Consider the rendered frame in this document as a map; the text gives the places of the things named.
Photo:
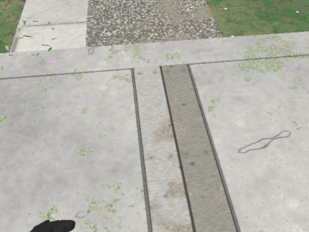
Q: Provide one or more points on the robot left hand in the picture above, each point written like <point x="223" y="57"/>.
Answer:
<point x="64" y="225"/>

